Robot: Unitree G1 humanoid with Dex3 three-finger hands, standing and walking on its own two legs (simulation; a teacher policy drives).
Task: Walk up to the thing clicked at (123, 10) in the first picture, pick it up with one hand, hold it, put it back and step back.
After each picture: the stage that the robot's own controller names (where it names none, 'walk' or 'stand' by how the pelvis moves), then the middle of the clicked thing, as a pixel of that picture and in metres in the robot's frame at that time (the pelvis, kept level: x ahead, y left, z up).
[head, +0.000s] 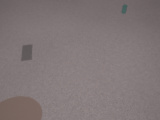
stand; (124, 9) +2.17 -0.64 -0.72
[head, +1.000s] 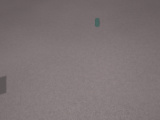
walk; (97, 22) +2.10 -0.10 -0.69
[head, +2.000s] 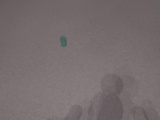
walk; (63, 41) +1.45 +0.32 -0.71
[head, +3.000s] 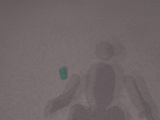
walk; (63, 73) +0.94 +0.27 -0.72
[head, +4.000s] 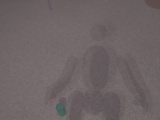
walk; (61, 109) +0.56 +0.25 -0.72
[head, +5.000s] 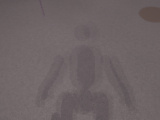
stand; out of the picture +0.44 +0.21 -0.72
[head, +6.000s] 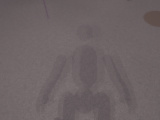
stand; out of the picture +0.41 +0.20 -0.73
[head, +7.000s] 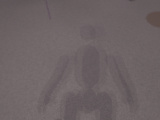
stand; out of the picture +0.41 +0.20 -0.73
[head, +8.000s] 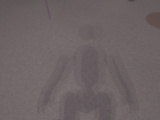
stand; out of the picture +0.40 +0.20 -0.73
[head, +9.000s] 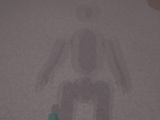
go down; (53, 119) +0.41 +0.19 -0.71
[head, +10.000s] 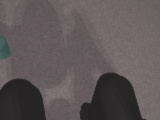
go down; out of the picture +0.48 +0.27 -0.28
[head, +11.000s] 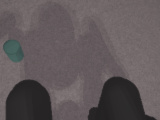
close in; (14, 51) +0.48 +0.26 -0.29
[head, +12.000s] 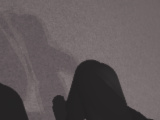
close in; out of the picture +0.45 +0.31 -0.22
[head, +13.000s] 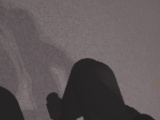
close; out of the picture +0.45 +0.32 -0.22
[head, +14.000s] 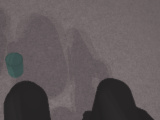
lift; (15, 65) +0.43 +0.24 -0.28
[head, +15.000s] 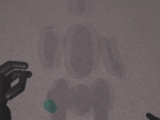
lift; (50, 106) +0.41 +0.18 -0.57
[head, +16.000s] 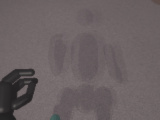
hold; out of the picture +0.39 +0.17 -0.65
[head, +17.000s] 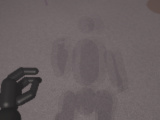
crouch; out of the picture +0.38 +0.17 -0.67
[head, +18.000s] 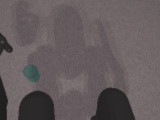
crouch; (32, 74) +0.44 +0.20 -0.38
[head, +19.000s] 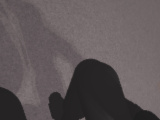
lower; out of the picture +0.41 +0.27 -0.23
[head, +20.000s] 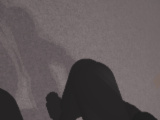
lower; out of the picture +0.41 +0.28 -0.23
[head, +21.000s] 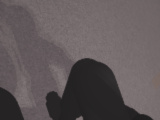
lower; out of the picture +0.41 +0.28 -0.23
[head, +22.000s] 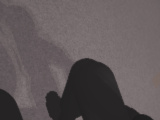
lower; out of the picture +0.41 +0.28 -0.23
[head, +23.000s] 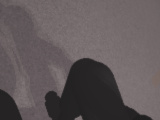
loosen; out of the picture +0.41 +0.28 -0.23
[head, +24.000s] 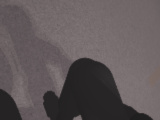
withdraw; out of the picture +0.37 +0.25 -0.22
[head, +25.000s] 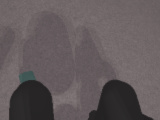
walk; (29, 85) +0.35 +0.19 -0.32
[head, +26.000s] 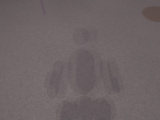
stand; out of the picture +0.28 +0.15 -0.68
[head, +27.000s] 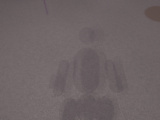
stand; out of the picture +0.29 +0.18 -0.69
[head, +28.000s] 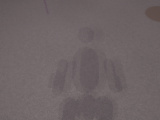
stand; out of the picture +0.28 +0.18 -0.69
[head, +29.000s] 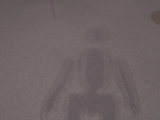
stand; out of the picture +0.30 +0.18 -0.75
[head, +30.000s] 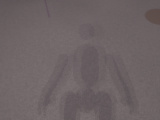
stand; out of the picture +0.27 +0.19 -0.75
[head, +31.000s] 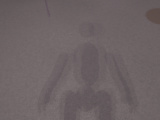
walk; out of the picture +0.26 +0.18 -0.75
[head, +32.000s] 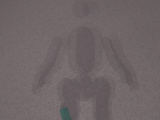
walk; (65, 116) +0.39 +0.15 -0.72
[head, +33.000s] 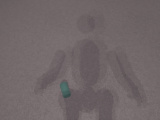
walk; (65, 89) +0.63 +0.19 -0.73
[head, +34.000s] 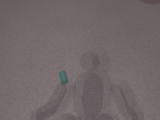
stand; (63, 77) +0.91 +0.18 -0.73
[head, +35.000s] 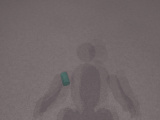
stand; (64, 78) +0.86 +0.16 -0.74
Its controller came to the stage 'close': yes
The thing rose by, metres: 0.01
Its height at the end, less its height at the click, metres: -0.02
